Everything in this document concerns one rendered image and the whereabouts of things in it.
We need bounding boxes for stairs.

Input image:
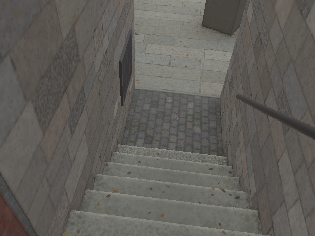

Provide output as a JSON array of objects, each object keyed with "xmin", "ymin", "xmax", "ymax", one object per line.
[{"xmin": 63, "ymin": 144, "xmax": 272, "ymax": 236}]

